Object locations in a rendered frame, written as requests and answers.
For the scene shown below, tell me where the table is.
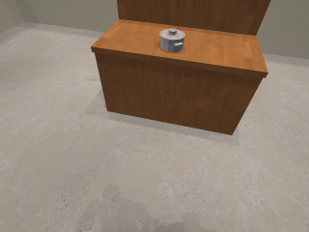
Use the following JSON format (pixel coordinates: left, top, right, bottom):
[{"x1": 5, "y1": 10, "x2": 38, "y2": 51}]
[{"x1": 91, "y1": 0, "x2": 271, "y2": 135}]

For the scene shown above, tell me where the knob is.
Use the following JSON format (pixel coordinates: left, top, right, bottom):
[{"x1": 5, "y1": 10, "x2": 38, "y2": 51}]
[{"x1": 168, "y1": 28, "x2": 177, "y2": 35}]

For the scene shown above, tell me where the pot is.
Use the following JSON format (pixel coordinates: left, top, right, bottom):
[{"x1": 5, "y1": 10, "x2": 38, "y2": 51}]
[{"x1": 160, "y1": 38, "x2": 184, "y2": 52}]

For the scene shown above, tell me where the lid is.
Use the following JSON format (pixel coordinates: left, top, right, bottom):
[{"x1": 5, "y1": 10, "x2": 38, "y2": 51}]
[{"x1": 159, "y1": 29, "x2": 185, "y2": 42}]

